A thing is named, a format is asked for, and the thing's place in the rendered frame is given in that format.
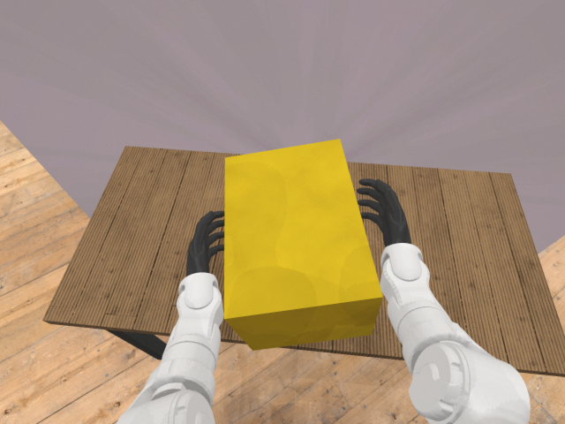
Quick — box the right robot forearm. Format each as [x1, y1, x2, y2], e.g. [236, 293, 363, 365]
[380, 243, 531, 412]

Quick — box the left robot hand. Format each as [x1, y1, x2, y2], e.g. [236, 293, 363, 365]
[186, 211, 224, 276]

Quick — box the table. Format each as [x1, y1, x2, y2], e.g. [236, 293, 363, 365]
[42, 146, 565, 377]

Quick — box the left robot forearm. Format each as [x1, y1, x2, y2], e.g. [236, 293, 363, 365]
[127, 272, 223, 410]

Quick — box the right robot upper arm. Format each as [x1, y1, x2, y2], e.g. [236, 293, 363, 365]
[409, 342, 530, 424]

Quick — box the right robot hand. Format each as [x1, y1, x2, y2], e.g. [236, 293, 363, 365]
[357, 178, 411, 247]

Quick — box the left robot upper arm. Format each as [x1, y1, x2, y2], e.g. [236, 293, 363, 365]
[117, 390, 215, 424]

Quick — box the carton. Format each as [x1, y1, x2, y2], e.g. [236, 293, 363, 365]
[224, 139, 383, 351]

